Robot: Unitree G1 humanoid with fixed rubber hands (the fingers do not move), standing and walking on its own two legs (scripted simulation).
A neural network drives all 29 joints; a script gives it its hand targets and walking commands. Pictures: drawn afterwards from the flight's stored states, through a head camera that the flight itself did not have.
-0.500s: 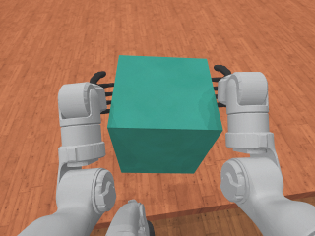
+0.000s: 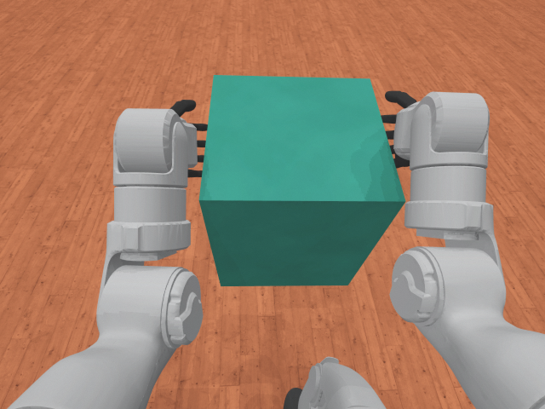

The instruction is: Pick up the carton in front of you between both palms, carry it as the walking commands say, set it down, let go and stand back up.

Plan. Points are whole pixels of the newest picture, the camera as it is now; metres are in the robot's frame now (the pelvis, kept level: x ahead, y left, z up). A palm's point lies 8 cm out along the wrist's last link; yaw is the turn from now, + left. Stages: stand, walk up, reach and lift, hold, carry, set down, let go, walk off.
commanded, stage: carry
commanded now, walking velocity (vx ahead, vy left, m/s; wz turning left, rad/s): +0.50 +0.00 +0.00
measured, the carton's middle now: (288, 192) +0.39 +0.02 +0.12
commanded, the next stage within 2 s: none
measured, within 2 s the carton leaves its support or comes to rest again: neither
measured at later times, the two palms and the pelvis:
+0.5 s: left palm (190, 4) +0.66 +0.20 +0.28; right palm (362, 9) +0.66 -0.09 +0.29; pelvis +0.28 +0.06 +0.09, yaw +1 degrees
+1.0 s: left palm (225, 12) +0.89 +0.18 +0.20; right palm (346, 15) +0.91 -0.11 +0.20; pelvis +0.56 +0.03 +0.12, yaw +2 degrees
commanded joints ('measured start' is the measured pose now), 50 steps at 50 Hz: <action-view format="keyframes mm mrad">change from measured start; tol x16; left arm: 1 -802 -1127 -385 -54 -544 -35 -285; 5 -977 -1229 -411 -188 -630 -54 -315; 26 -699 -1125 -291 6 -417 -89 -301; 44 -340 -1240 -490 -197 -416 -172 -309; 50 -208 -1256 -615 -511 -410 -191 -311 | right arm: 1 -642 1012 320 29 395 16 310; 30 -639 1295 428 -26 514 -85 328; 50 -83 1386 730 -377 462 -137 315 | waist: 1 35 -155 -691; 8 30 54 -469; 19 8 -186 -408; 24 -106 302 -505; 27 -104 50 -441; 41 -70 145 -487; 44 -33 -322 -592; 50 -34 -132 -453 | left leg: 1 -480 -194 -259 1067 -13 -18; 6 -760 -90 -188 1039 -109 27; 12 -735 -31 -93 404 -160 -8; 21 -129 -114 115 -301 113 -19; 24 339 309 -663 -392 184 198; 37 221 144 -52 -413 442 37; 41 146 80 80 -157 587 -47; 44 -601 -109 24 357 -263 -117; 46 -720 -38 -62 451 -299 -92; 50 -573 -10 -21 105 -181 -113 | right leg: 1 934 -286 989 -602 167 -255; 6 869 -257 697 -577 -47 -117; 17 841 -208 263 -622 291 -37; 21 739 -161 142 -369 431 66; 24 82 16 195 138 -315 175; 26 9 -48 247 217 -289 145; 38 344 -31 87 -554 125 163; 41 698 -20 33 -706 221 128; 44 1309 -416 685 -678 311 -113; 50 1081 -342 352 -752 350 15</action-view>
